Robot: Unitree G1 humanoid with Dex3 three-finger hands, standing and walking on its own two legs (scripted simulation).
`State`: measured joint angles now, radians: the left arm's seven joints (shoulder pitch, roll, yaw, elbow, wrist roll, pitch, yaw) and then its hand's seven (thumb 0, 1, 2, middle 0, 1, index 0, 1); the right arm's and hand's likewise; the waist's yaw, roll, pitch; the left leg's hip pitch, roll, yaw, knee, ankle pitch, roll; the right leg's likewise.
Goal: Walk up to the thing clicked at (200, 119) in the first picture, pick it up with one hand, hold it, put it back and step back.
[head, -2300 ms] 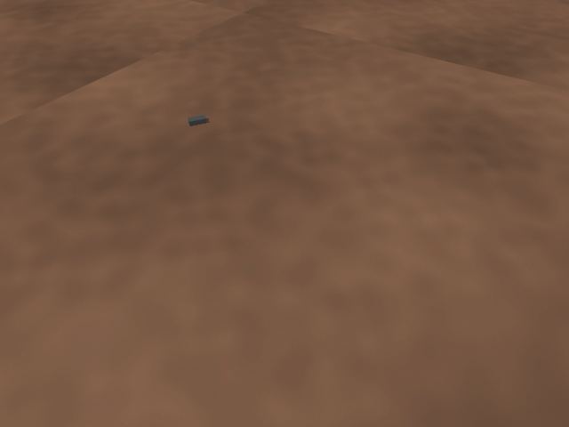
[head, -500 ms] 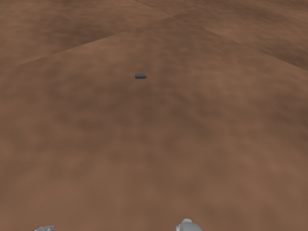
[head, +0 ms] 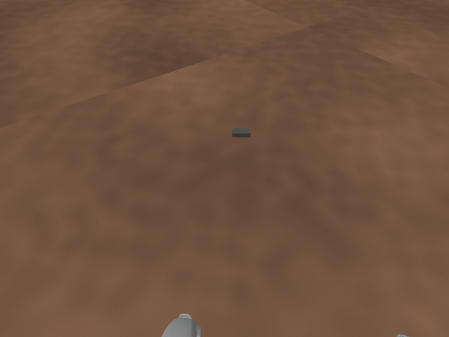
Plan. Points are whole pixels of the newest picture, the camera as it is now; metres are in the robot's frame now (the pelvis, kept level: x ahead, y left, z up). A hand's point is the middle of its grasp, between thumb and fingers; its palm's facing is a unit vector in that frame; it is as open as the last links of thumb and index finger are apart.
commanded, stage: walk up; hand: left
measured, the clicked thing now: (240, 132) +1.51 +0.03 -0.76
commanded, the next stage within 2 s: none
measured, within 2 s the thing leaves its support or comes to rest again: neither
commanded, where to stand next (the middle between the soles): +1.06 -0.22 m, yaw +4 degrees
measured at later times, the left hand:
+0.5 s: hand (139, 239) +0.36 +0.25 -0.14, palm faces -0.06 -0.94 -0.33, open 7.4 cm
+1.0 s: hand (186, 201) +0.49 +0.16 -0.15, palm faces +0.04 -0.94 -0.34, open 7.4 cm
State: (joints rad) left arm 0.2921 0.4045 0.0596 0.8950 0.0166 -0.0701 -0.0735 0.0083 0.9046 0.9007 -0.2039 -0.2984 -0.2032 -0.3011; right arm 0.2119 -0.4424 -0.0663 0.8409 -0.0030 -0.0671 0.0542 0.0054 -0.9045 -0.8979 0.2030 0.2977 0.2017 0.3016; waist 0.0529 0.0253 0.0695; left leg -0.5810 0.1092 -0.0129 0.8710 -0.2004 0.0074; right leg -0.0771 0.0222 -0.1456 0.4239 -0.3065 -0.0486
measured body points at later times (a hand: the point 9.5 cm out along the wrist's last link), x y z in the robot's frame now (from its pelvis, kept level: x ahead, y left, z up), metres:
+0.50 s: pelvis +0.27 -0.02 +0.00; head +0.28 -0.01 +0.45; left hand +0.36 +0.30 -0.11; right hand +0.30 -0.35 -0.10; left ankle +0.23 +0.12 -0.74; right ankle +0.41 -0.20 -0.70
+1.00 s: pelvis +0.48 -0.11 -0.01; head +0.49 -0.10 +0.44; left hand +0.49 +0.21 -0.12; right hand +0.58 -0.43 -0.11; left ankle +0.60 +0.02 -0.71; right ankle +0.43 -0.20 -0.74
